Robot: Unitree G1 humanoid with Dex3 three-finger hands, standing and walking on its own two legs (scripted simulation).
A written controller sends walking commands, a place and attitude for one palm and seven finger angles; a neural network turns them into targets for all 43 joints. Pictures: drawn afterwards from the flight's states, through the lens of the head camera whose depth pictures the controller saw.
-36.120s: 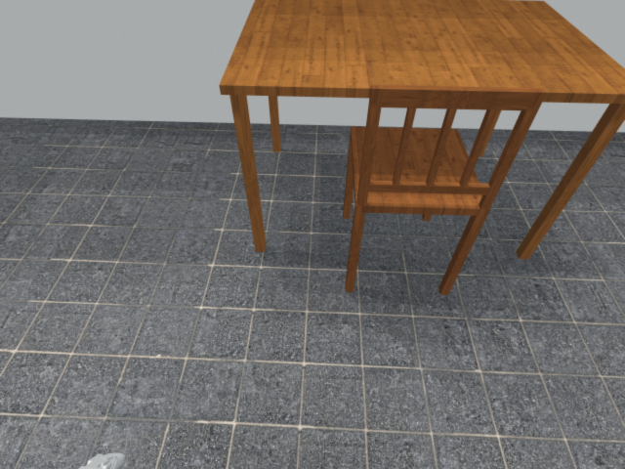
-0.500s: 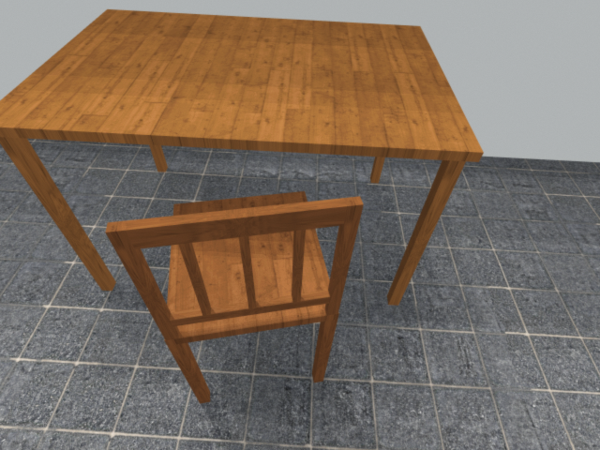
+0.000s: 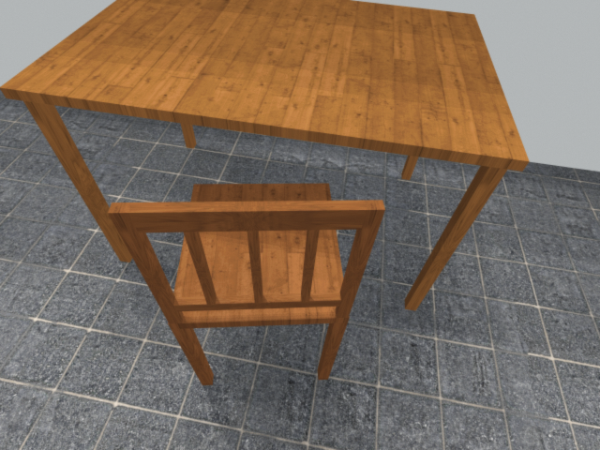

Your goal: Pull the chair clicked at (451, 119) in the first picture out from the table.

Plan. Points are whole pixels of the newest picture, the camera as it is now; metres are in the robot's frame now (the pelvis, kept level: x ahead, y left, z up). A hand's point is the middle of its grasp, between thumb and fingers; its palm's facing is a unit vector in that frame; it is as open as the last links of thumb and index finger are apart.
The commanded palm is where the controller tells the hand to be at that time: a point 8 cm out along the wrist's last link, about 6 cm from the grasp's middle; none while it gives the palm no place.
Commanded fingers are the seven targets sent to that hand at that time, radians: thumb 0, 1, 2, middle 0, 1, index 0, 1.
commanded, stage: come to a stop and stand still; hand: left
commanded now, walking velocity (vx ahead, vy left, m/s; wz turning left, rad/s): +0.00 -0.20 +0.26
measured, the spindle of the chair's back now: (256, 267) +0.43 +0.10 -0.09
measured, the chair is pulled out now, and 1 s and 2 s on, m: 0.16 0.16 0.16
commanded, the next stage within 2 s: look again from close up in 1.04 s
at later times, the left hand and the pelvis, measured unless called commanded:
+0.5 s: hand out of the picture -0.01 +0.13 -0.16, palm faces +0.12 -0.98 -0.16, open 7.3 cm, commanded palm none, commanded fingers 0.00 0.90 0.90 -0.20 -0.30 -0.20 -0.30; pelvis +0.01 -0.03 +0.02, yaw +3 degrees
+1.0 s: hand out of the picture +0.00 +0.19 -0.15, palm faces +0.04 -0.97 -0.24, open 7.4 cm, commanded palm none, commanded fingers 0.00 0.90 0.90 -0.20 -0.30 -0.20 -0.30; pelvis -0.02 +0.00 +0.01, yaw +1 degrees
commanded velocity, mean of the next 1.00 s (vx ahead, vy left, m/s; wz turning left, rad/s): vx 0.00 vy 0.00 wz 0.00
